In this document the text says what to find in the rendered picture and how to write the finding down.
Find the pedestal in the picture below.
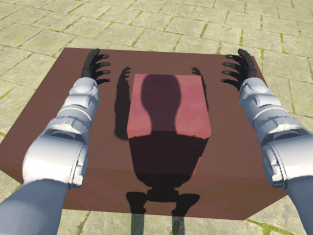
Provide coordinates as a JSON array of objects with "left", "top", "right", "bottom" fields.
[{"left": 0, "top": 47, "right": 287, "bottom": 221}]

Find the left robot forearm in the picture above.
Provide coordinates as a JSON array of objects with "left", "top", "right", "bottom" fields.
[{"left": 22, "top": 77, "right": 100, "bottom": 180}]

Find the right robot forearm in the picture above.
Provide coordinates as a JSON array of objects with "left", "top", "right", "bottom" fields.
[{"left": 239, "top": 77, "right": 313, "bottom": 148}]

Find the carton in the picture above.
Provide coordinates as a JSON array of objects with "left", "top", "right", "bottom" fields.
[{"left": 127, "top": 74, "right": 211, "bottom": 175}]

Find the robot left upper arm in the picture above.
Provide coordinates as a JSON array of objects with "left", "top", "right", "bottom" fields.
[{"left": 0, "top": 134, "right": 89, "bottom": 235}]

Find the robot right hand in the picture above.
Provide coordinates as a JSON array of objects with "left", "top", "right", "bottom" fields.
[{"left": 221, "top": 48, "right": 257, "bottom": 92}]

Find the robot left hand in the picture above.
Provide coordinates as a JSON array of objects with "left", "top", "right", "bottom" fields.
[{"left": 81, "top": 48, "right": 111, "bottom": 85}]

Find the robot right upper arm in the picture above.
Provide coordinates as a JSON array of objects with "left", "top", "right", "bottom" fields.
[{"left": 261, "top": 134, "right": 313, "bottom": 235}]

